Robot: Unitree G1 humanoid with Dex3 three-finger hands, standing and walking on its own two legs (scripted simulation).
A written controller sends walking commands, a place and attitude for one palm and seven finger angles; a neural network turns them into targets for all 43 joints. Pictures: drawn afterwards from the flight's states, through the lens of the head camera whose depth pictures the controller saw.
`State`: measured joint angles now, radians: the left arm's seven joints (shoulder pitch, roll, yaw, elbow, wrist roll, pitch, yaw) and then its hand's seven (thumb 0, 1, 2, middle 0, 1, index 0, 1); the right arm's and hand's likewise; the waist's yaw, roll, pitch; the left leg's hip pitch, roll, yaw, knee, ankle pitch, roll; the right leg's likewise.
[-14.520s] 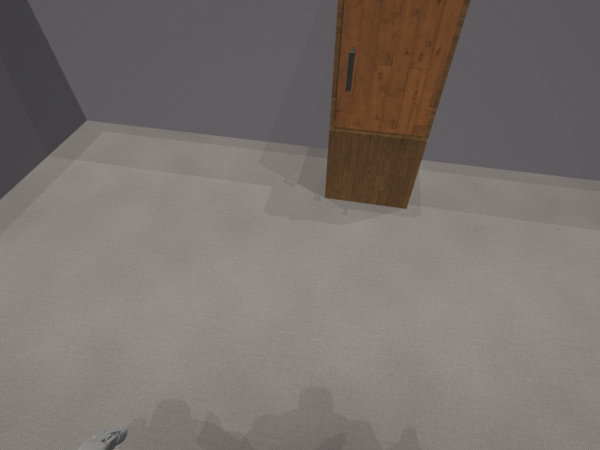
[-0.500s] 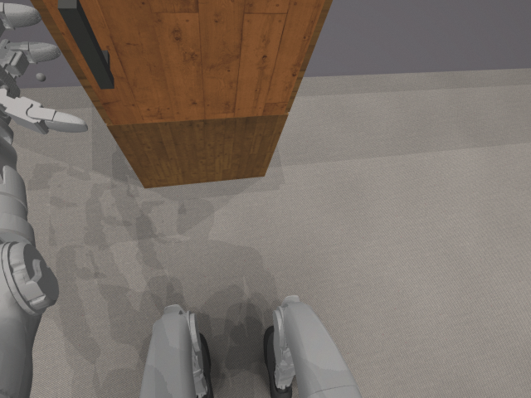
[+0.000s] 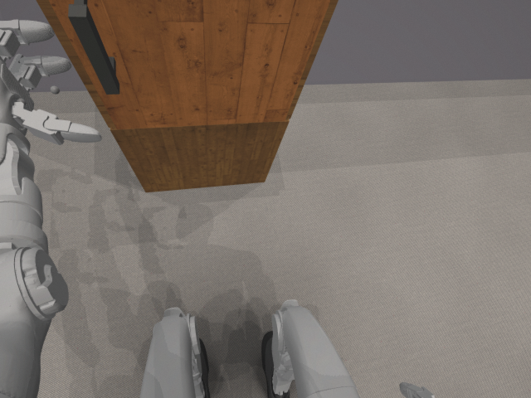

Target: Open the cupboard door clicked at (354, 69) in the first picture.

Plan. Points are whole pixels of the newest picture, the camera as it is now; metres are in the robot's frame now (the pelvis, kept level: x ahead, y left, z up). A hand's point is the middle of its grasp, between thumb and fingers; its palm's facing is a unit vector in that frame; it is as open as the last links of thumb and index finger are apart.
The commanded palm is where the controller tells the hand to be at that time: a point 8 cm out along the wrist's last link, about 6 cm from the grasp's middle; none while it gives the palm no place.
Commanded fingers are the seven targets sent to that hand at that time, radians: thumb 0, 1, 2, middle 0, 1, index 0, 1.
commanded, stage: move the hooked fingers beside the handle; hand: left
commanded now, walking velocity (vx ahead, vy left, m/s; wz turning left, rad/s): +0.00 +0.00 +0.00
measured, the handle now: (98, 44) +0.58 +0.19 +0.05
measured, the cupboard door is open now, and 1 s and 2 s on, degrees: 0 0 0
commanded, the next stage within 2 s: slide the fingers in behind the handle in 0.92 s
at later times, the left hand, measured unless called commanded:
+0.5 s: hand (57, 83) +0.53 +0.23 +0.04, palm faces +0.07 -1.00 -0.04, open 14.0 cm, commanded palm +0.51 +0.27 +0.04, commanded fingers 0.00 -0.50 0.30 -0.30 -1.20 -0.30 -1.20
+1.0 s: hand (60, 85) +0.53 +0.23 +0.03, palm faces +0.08 -1.00 -0.05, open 13.9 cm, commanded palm +0.52 +0.26 +0.04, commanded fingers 0.00 -0.50 0.30 -0.30 -1.20 -0.30 -1.20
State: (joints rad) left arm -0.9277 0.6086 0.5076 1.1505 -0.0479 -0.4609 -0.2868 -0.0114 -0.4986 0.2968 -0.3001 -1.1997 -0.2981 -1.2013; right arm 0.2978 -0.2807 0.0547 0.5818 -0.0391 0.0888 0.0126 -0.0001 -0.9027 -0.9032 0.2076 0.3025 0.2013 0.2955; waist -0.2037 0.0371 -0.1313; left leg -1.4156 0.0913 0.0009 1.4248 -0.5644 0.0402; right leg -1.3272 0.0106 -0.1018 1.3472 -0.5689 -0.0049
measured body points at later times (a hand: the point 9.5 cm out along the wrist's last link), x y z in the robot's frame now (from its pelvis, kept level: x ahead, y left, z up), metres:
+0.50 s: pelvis +0.00 +0.00 +0.00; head +0.19 +0.03 +0.41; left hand +0.52 +0.29 +0.05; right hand +0.03 -0.27 -0.11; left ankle +0.04 +0.10 -0.59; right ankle +0.03 -0.12 -0.59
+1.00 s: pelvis +0.00 +0.00 +0.00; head +0.19 +0.04 +0.40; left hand +0.52 +0.29 +0.04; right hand +0.02 -0.27 -0.11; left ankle +0.04 +0.10 -0.59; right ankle +0.03 -0.12 -0.59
